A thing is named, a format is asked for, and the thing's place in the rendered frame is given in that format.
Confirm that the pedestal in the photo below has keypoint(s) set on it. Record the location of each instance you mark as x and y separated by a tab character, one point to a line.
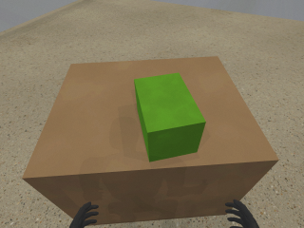
92	148

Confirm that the carton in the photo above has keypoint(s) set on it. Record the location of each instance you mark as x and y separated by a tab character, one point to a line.
171	122

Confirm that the left robot hand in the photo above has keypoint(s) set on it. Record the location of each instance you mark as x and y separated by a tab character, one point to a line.
79	220

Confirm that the right robot hand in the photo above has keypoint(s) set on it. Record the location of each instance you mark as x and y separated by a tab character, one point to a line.
246	218

